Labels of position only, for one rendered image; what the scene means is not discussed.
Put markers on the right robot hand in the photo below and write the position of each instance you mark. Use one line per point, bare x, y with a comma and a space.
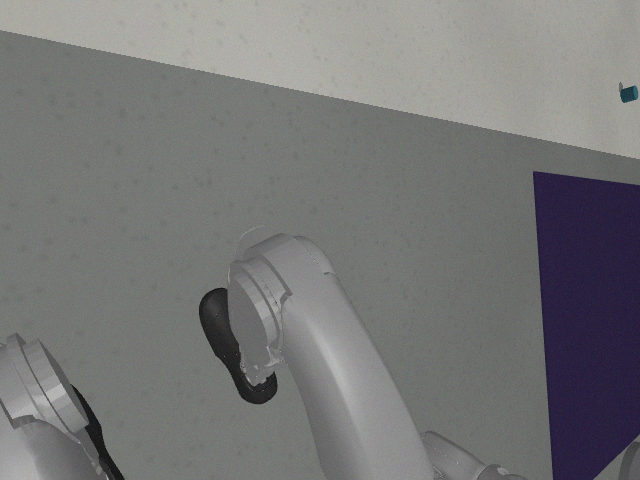
450, 461

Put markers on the left robot foot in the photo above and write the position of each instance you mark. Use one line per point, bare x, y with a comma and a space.
94, 431

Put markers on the right robot foot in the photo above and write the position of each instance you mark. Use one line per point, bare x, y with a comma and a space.
214, 318

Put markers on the right robot arm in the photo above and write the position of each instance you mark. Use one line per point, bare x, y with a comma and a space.
497, 472

